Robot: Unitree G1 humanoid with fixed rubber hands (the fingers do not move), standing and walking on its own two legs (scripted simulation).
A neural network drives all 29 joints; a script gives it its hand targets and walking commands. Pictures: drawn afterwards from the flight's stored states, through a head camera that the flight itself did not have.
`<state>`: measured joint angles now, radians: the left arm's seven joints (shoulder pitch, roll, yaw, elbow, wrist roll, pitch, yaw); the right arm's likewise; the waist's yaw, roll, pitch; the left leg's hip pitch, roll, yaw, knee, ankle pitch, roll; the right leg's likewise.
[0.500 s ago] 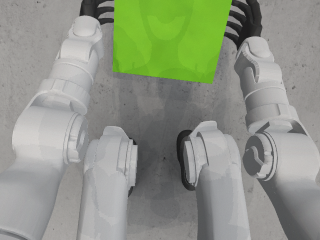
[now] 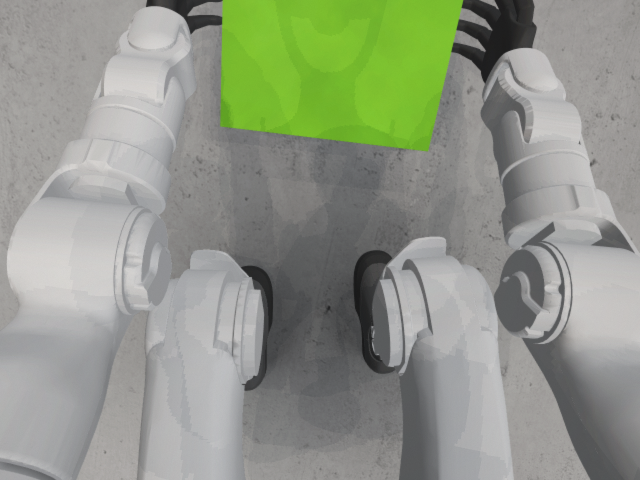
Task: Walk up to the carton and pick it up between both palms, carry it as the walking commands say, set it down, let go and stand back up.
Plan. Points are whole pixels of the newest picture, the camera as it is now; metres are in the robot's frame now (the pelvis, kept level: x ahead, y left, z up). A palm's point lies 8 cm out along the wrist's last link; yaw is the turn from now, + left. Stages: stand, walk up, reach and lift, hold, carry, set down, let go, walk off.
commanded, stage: set down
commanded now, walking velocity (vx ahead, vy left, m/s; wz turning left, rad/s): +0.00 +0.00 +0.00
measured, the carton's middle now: (333, 48) +0.54 -0.05 -0.26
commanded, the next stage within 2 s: none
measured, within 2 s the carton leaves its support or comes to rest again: rests again in 1.02 s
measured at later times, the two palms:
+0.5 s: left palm (172, 14) +0.55 +0.12 -0.18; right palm (504, 47) +0.51 -0.21 -0.17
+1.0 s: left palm (176, 17) +0.56 +0.12 -0.19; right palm (500, 47) +0.52 -0.21 -0.18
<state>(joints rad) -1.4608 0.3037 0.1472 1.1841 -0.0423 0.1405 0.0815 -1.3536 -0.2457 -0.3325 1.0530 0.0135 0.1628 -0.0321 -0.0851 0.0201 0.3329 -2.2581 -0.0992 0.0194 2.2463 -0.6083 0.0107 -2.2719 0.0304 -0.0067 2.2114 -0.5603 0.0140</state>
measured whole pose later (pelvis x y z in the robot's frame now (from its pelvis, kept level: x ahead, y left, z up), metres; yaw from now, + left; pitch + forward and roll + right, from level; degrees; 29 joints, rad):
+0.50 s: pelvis +0.01 +0.00 +0.00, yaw +0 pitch +36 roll -1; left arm -1.45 0.30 0.21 1.14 0.00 0.12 0.05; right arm -1.37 -0.27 -0.34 1.08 0.02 0.14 0.01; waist -0.08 0.01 0.34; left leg -2.27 -0.08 0.03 2.27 -0.63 0.02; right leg -2.28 0.02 -0.01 2.24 -0.59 0.01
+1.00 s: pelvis +0.01 +0.00 -0.01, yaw -1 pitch +36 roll -2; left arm -1.45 0.30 0.18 1.16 0.00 0.08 0.04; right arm -1.40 -0.29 -0.32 1.16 0.06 0.07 0.00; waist -0.08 0.00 0.37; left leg -2.27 -0.06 0.02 2.29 -0.65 0.03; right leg -2.28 0.02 -0.03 2.26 -0.60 0.00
